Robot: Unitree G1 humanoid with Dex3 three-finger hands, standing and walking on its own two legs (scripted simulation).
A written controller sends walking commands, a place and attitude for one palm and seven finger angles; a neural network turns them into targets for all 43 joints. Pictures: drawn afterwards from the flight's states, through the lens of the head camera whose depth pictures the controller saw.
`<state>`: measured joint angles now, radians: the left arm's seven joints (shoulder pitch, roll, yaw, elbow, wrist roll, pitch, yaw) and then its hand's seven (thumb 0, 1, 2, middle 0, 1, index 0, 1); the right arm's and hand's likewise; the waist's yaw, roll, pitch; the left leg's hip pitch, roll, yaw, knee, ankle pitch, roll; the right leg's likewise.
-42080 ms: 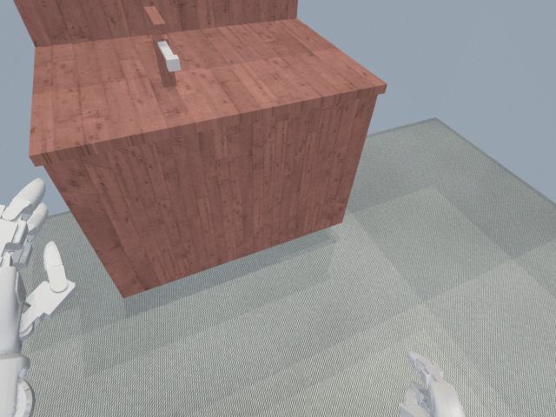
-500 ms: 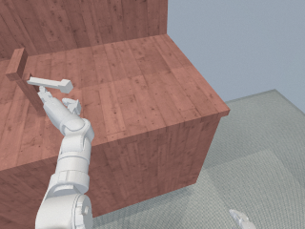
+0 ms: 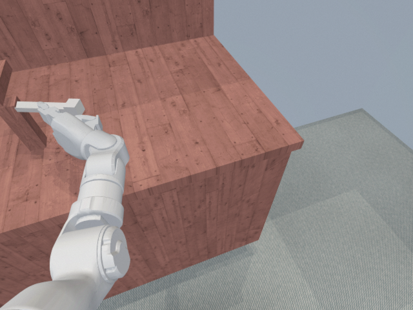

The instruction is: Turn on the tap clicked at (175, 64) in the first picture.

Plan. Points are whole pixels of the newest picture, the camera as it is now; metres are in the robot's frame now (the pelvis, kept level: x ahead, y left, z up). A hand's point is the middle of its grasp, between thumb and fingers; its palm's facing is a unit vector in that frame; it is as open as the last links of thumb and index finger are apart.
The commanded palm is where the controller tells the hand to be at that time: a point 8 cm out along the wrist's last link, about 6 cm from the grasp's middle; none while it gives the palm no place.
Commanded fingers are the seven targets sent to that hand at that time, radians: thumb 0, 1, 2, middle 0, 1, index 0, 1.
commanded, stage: push the lever round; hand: left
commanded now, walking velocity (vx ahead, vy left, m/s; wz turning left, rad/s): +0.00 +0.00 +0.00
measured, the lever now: (74, 108) +0.49 +0.27 +0.14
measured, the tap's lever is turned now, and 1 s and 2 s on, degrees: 66 79 79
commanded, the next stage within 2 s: lift the hand up off the lever in 0.54 s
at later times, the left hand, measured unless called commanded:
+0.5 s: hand (103, 113) +0.48 +0.21 +0.14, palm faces +0.83 -0.54 -0.13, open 8.2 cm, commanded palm +0.43 +0.23 +0.13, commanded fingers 0.00 0.90 0.90 -0.15 -0.15 -0.15 -0.15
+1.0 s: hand (101, 107) +0.49 +0.22 +0.14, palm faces +0.82 -0.56 -0.10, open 7.9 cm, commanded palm +0.43 +0.23 +0.15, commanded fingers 0.00 0.90 0.90 -0.15 -0.15 -0.15 -0.15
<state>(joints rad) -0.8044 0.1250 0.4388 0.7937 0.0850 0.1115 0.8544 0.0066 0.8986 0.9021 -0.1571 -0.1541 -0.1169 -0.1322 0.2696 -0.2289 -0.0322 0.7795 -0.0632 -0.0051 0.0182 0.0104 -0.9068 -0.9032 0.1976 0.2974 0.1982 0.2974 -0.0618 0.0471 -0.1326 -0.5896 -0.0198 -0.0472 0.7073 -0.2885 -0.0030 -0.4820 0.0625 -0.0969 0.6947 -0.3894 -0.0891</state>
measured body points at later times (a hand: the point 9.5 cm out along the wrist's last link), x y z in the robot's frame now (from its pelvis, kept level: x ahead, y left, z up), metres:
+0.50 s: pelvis +0.00 -0.01 +0.00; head +0.04 -0.02 +0.44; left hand +0.43 +0.24 +0.15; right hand +0.06 -0.26 -0.14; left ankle +0.03 +0.12 -0.71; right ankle -0.03 -0.06 -0.71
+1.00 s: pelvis +0.02 +0.00 +0.00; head +0.05 -0.01 +0.45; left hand +0.44 +0.25 +0.15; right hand +0.05 -0.26 -0.13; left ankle +0.03 +0.12 -0.71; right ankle -0.03 -0.06 -0.71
